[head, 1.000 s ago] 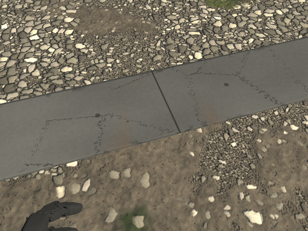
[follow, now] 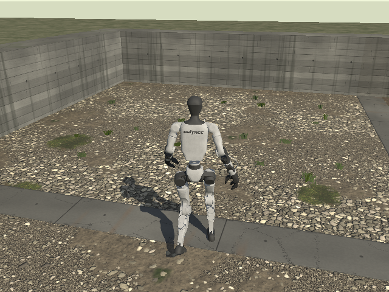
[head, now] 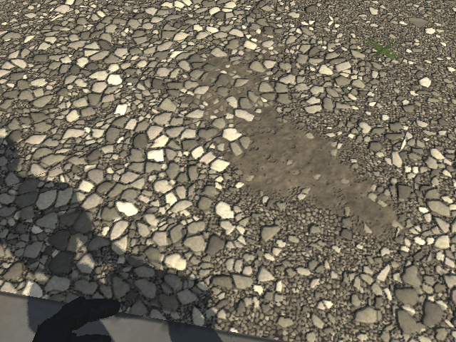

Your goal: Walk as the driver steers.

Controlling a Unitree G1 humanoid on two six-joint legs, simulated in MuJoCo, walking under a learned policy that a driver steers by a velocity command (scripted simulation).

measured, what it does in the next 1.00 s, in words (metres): walks ahead, turning left: left foot, then right foot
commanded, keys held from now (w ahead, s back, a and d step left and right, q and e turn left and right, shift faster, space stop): w+q+shift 0.12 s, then q+shift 0.88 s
